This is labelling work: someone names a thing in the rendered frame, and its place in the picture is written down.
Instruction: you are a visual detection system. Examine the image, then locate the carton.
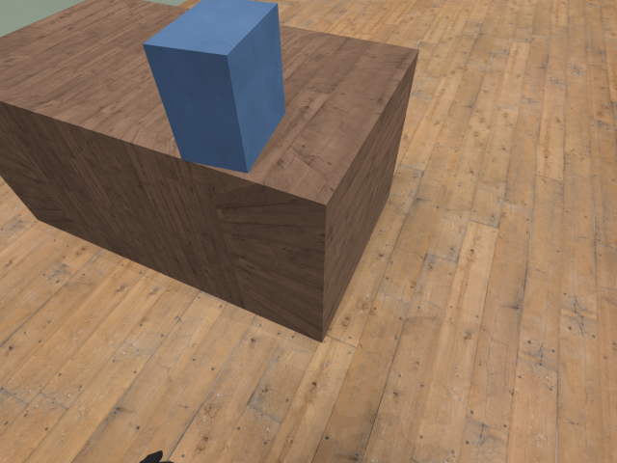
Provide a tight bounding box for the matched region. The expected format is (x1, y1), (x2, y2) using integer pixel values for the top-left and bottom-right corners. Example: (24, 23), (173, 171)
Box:
(143, 0), (285, 173)

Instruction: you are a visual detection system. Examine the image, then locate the pedestal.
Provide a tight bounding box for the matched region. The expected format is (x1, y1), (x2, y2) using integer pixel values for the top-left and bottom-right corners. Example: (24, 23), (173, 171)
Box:
(0, 0), (419, 342)

